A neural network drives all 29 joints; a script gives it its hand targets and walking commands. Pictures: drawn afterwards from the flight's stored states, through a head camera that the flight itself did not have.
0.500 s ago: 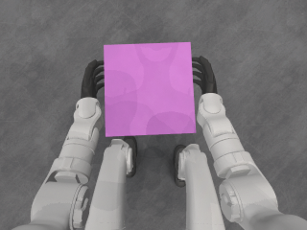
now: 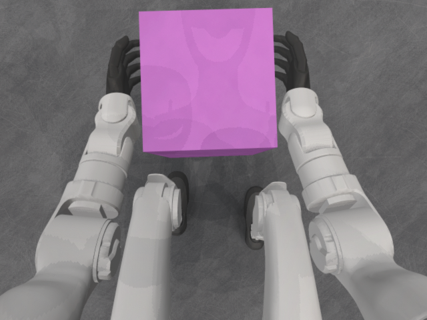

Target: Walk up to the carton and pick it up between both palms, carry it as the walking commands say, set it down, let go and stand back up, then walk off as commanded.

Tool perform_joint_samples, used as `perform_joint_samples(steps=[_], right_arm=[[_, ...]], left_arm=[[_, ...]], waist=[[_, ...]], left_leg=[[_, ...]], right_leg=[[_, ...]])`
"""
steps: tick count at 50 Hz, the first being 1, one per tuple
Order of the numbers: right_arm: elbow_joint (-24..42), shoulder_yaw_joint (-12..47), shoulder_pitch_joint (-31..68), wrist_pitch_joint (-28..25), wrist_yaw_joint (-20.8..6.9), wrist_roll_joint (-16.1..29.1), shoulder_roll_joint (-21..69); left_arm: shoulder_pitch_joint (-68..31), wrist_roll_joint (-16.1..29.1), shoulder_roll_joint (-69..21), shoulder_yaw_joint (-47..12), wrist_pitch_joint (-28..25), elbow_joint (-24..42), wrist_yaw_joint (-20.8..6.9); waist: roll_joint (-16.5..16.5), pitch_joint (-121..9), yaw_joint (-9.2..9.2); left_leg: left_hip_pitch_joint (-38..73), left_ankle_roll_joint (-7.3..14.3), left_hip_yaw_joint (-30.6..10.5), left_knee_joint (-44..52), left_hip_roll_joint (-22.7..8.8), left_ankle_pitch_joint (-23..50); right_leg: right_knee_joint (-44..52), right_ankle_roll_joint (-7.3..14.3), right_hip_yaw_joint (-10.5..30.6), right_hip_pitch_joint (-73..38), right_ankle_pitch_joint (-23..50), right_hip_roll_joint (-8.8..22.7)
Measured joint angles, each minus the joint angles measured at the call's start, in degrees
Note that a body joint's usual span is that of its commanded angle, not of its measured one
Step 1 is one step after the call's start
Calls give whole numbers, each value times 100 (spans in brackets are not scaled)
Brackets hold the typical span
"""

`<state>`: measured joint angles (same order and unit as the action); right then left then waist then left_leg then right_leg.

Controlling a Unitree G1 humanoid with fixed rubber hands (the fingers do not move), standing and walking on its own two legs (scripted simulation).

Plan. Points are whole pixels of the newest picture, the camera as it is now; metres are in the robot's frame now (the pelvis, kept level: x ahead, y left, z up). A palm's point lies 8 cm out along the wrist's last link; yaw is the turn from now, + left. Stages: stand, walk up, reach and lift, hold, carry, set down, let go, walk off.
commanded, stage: set down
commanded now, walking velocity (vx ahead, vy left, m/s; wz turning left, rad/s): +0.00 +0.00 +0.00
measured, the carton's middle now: (209, 100) +0.45 +0.04 -0.24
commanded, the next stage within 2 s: none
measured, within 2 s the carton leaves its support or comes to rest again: neither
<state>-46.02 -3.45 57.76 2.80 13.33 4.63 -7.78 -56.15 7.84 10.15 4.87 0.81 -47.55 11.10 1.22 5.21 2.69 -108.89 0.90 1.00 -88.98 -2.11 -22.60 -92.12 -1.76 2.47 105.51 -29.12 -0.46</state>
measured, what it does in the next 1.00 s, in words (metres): lowers itself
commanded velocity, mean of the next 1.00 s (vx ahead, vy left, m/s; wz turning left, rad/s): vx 0.00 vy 0.00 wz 0.00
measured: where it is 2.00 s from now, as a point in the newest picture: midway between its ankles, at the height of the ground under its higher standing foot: (216, 221)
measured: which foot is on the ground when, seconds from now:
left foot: down 0.00-1.00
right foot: down 0.00-1.00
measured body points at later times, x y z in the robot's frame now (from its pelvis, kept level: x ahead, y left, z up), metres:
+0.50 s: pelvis -0.03 +0.00 -0.07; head +0.34 +0.03 +0.17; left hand +0.48 +0.19 -0.27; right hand +0.51 -0.10 -0.26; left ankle +0.12 +0.12 -0.51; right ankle +0.09 -0.14 -0.51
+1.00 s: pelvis -0.03 +0.00 -0.13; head +0.35 +0.02 +0.09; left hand +0.52 +0.19 -0.33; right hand +0.55 -0.10 -0.31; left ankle +0.12 +0.12 -0.51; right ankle +0.09 -0.14 -0.51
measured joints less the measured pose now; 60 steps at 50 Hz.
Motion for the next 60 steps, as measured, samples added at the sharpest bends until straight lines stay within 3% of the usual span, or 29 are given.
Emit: perform_joint_samples(steps=[11, 17, 25, 30, 34, 44, 47, 54, 60], right_arm=[[-27, -175, 890, 141, 3, 71, -172], [194, -122, 1735, 252, 85, 349, -470], [-238, -167, 1962, 661, 49, 485, -494], [-991, -652, 2555, 712, -113, 485, -485], [-1209, -891, 2889, 722, -152, 384, -472], [-758, -1131, 2984, 740, -228, 183, -411], [-650, -1232, 2983, 890, -270, 185, -431], [-763, -1316, 2981, 833, -331, 175, -418], [-796, -1442, 2981, 828, -414, 124, -414]], left_arm=[[-900, 104, 317, 0, 175, -31, -22], [-1752, 329, 654, -9, 406, 281, 13], [-1950, 381, 667, -37, 790, -158, -10], [-2531, 345, 719, -24, 810, -983, -74], [-2854, 102, 771, 166, 802, -1306, -232], [-2994, -76, 875, 129, 1210, -1068, -346], [-3044, -24, 947, 70, 1367, -988, -554], [-3044, -24, 954, 71, 1397, -1027, -594], [-3043, -24, 995, 82, 1380, -1039, -792]], waist=[[0, 1126, 0], [-12, 2594, 0], [-12, 2507, 1], [-13, 2484, 0], [-12, 2474, 0], [-13, 2491, 0], [-12, 2489, 0], [-13, 2482, 0], [-12, 2476, 0]], left_leg=[[-108, 0, -38, -605, 23, -78], [144, 0, -115, -1006, 44, -80], [-168, 0, -132, -1499, 62, -121], [-267, 0, -132, -1732, 100, -125], [-489, 0, -137, -2001, 103, -160], [-1317, 0, -164, -2562, 115, -215], [-1400, 0, -166, -2674, 121, -249], [-1408, -20, -171, -2748, 120, -269], [-1440, -44, -176, -2799, 118, -283]], right_leg=[[-643, -10, 15, 92, -130, -31], [-1028, -29, -32, -209, -166, -47], [-1523, -74, -15, 66, -242, -67], [-1795, -74, 6, 160, -290, -69], [-2077, -74, 17, 377, -348, -91], [-2652, -74, 21, 1168, -449, -131], [-2775, -74, 25, 1247, -501, -137], [-2874, -74, 32, 1279, -523, -158], [-2941, -74, 36, 1327, -535, -173]])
